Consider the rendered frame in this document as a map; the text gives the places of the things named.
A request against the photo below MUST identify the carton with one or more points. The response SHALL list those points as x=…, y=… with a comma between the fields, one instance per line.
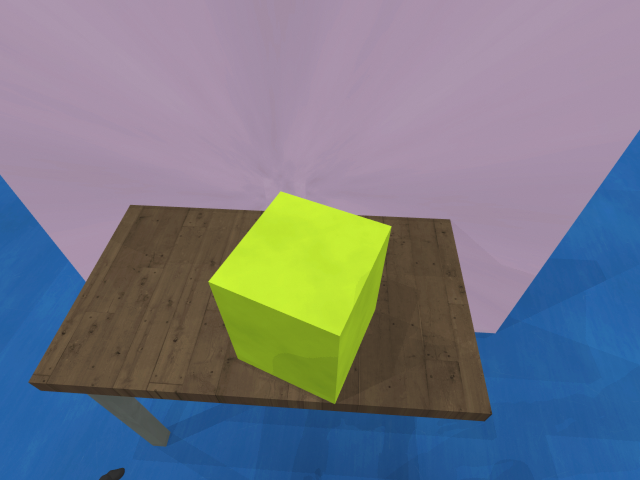
x=298, y=292

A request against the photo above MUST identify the table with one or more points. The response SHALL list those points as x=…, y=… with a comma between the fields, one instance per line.
x=146, y=324

